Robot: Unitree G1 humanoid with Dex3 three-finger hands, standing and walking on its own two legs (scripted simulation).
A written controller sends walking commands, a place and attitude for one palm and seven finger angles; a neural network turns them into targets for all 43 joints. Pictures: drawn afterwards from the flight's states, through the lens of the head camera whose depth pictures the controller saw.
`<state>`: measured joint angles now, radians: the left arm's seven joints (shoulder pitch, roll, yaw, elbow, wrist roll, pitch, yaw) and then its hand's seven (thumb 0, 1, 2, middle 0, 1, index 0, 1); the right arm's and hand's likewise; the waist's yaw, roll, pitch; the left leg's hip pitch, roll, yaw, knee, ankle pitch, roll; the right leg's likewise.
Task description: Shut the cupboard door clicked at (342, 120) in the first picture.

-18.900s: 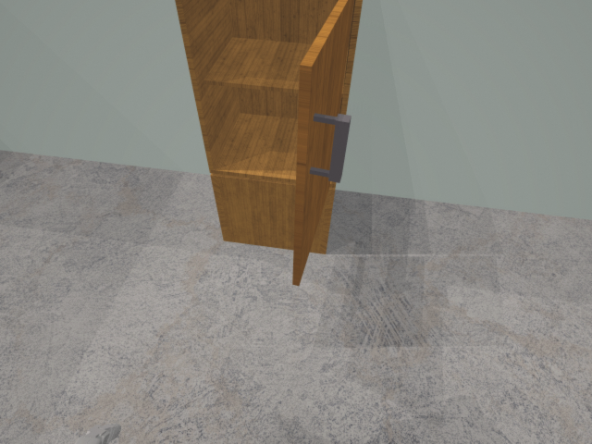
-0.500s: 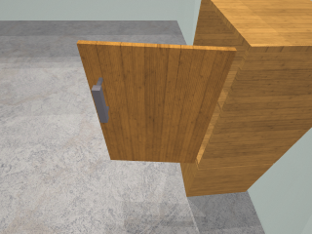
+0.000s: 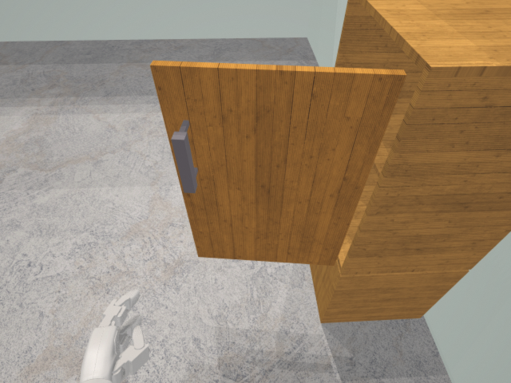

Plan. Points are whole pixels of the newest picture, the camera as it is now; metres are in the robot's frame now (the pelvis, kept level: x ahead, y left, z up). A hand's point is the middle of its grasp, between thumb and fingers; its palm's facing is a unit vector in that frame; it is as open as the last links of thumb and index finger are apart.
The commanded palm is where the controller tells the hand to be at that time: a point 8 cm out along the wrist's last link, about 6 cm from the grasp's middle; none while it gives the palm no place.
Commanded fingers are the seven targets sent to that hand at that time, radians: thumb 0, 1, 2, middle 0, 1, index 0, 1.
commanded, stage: raise the hand and make a fist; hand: left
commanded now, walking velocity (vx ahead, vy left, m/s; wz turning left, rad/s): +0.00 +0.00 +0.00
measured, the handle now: (187, 157) +0.50 +0.15 +0.08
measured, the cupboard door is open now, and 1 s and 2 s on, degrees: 83 83 83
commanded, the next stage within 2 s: bring the fist close to the handle in 1.76 s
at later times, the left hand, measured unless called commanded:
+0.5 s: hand (158, 343) +0.18 +0.14 +0.02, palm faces -0.06 -1.00 -0.06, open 5.0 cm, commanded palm +0.15 +0.21 +0.00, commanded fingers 0.00 0.90 0.90 -0.81 -0.96 -0.81 -0.96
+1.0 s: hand (139, 318) +0.21 +0.17 +0.04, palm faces -0.07 -1.00 -0.06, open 3.2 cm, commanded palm +0.18 +0.23 +0.05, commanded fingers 0.00 0.90 0.90 -1.26 -1.46 -1.26 -1.46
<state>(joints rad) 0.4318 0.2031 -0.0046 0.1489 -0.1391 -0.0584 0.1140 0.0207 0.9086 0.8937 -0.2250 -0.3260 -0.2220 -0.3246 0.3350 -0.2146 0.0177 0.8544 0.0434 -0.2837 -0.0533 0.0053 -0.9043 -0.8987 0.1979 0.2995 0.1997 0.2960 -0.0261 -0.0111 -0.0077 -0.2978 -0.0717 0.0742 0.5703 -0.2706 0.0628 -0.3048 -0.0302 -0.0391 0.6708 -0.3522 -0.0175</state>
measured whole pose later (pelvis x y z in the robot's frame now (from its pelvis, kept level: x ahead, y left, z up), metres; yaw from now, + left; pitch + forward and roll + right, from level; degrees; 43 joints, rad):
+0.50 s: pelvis -0.02 -0.02 -0.08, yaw +2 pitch +12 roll -3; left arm 0.40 0.22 0.05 -0.15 -0.27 -0.50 -0.28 0.02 0.90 0.90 -0.63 -0.77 -0.63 -0.77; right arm 0.16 -0.25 0.03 0.53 0.04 -0.28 -0.04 0.01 -0.90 -0.90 0.20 0.30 0.20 0.30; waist 0.05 0.06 -0.12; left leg -0.89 -0.01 -0.02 1.18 -0.50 0.04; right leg -0.82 0.02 -0.15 1.13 -0.52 -0.06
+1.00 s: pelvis +0.00 +0.00 -0.04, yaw +0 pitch +9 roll -2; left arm 0.46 0.28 0.09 -0.22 -0.28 -0.23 -0.23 0.02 0.89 0.89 -1.09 -1.27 -1.09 -1.27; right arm 0.27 -0.25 0.01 0.49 0.05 -0.22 -0.06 0.01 -0.90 -0.90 0.20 0.30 0.20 0.30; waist 0.01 0.04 -0.10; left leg -0.67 -0.02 0.04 0.97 -0.45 0.07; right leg -0.62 0.02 -0.08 0.92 -0.46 -0.03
